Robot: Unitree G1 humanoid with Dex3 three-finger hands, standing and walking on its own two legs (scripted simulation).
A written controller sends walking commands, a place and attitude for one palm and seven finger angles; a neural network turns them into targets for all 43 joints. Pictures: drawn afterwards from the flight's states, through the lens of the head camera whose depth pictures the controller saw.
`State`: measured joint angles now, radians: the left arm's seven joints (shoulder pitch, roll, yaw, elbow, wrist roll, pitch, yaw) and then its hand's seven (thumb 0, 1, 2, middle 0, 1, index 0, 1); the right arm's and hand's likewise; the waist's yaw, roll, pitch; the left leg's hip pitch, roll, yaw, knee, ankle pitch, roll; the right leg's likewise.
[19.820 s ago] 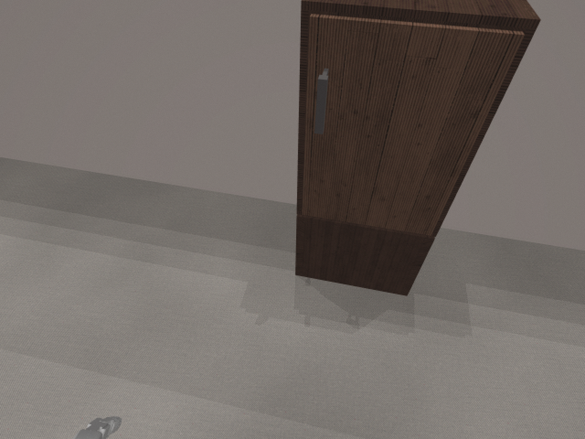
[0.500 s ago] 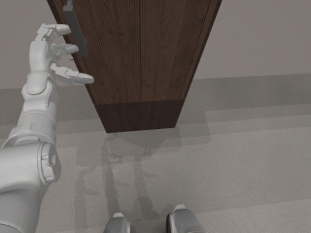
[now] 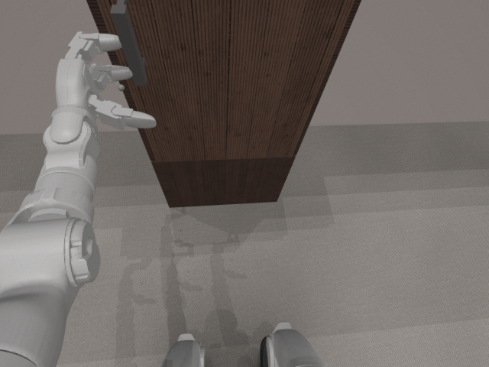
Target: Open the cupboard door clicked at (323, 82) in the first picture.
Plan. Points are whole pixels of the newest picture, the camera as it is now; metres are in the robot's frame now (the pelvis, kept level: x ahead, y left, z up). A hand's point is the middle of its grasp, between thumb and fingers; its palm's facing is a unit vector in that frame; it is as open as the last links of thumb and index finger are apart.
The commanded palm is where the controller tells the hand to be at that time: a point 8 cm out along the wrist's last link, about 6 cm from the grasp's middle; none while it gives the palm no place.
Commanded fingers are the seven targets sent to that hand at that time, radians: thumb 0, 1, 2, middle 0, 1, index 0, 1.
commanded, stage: move the hooked fingers beside the handle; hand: left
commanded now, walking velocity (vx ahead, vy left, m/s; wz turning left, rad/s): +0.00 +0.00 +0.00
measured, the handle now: (132, 41) +0.62 +0.15 +0.11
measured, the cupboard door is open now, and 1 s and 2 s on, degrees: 0 0 0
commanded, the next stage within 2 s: none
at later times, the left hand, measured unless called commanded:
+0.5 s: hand (119, 84) +0.54 +0.16 +0.10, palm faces +0.02 -1.00 -0.03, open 13.8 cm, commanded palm +0.52 +0.20 +0.10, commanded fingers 0.00 -0.50 0.30 -0.30 -1.20 -0.30 -1.20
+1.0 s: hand (103, 81) +0.54 +0.19 +0.10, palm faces +0.02 -1.00 -0.04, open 14.0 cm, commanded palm +0.52 +0.23 +0.10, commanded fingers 0.00 -0.50 0.30 -0.30 -1.20 -0.30 -1.20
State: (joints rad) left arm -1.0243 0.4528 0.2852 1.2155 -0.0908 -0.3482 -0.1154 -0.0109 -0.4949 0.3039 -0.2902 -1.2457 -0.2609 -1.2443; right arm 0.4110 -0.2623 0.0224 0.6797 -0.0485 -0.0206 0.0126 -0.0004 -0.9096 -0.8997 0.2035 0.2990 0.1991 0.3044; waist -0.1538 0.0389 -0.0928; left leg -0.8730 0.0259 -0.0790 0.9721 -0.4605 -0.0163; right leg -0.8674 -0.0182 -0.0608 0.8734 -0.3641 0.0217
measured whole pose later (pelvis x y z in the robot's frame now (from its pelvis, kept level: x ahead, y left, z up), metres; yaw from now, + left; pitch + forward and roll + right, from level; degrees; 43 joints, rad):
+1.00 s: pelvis +0.00 +0.00 +0.00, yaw -3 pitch +21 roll -3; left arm -0.98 0.59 0.45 1.23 -0.05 -0.32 -0.25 -0.01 -0.49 0.30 -0.30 -1.20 -0.30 -1.20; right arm 0.42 -0.27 0.04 0.62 -0.03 0.03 -0.02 0.00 -0.91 -0.90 0.20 0.30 0.20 0.30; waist -0.19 0.04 -0.09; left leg -0.85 0.05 -0.04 0.95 -0.47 -0.01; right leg -0.87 0.01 -0.02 0.85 -0.35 0.03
